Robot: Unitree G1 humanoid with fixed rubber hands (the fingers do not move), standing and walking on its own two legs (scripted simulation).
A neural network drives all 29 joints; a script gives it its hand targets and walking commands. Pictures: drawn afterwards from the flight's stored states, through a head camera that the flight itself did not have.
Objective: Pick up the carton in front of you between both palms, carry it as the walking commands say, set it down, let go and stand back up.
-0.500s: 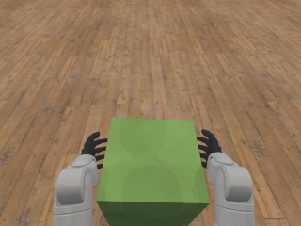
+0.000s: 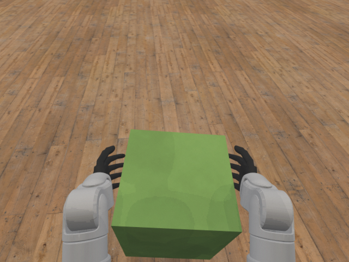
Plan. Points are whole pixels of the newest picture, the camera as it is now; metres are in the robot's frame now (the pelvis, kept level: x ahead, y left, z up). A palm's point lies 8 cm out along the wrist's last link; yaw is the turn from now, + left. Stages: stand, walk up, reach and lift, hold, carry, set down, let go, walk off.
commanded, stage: carry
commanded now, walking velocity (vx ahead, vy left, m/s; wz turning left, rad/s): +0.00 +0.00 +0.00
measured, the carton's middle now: (173, 198) +0.27 +0.00 +0.01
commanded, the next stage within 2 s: hold in 1.92 s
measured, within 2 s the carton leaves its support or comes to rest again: neither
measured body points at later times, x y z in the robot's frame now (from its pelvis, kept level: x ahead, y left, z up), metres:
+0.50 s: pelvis -0.02 -0.02 -0.01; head -0.05 -0.02 +0.44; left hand +0.25 +0.14 +0.08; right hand +0.25 -0.17 +0.08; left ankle +0.02 +0.09 -0.73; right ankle -0.11 -0.12 -0.73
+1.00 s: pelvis -0.06 -0.02 +0.00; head -0.09 -0.01 +0.45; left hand +0.22 +0.13 +0.04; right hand +0.22 -0.17 +0.04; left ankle +0.02 +0.09 -0.73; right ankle -0.11 -0.12 -0.73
